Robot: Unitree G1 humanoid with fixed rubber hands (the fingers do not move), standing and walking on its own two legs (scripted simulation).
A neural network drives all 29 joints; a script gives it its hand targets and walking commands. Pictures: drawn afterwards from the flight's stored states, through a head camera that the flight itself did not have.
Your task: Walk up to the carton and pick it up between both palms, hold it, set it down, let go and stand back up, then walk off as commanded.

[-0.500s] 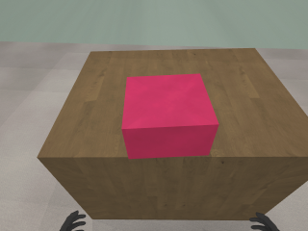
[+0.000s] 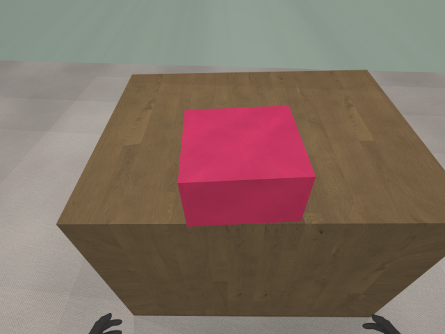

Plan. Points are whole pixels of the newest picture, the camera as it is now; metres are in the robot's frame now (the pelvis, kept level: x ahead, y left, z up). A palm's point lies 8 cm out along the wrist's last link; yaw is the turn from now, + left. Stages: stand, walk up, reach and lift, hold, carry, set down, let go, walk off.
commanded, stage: stand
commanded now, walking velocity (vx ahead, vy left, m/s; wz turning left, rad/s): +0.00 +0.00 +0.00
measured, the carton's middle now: (240, 163) +0.49 +0.01 +0.01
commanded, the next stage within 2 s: walk off in 0.60 s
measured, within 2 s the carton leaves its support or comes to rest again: neither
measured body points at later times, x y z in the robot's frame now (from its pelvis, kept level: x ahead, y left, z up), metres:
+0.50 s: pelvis +0.00 +0.00 +0.00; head -0.01 +0.00 +0.45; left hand +0.10 +0.28 -0.11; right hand +0.12 -0.28 -0.11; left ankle +0.03 +0.13 -0.74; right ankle +0.01 -0.12 -0.74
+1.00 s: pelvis -0.03 +0.01 -0.01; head -0.01 +0.01 +0.44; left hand +0.05 +0.30 -0.13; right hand +0.10 -0.29 -0.12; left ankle +0.03 +0.13 -0.74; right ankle +0.02 -0.12 -0.74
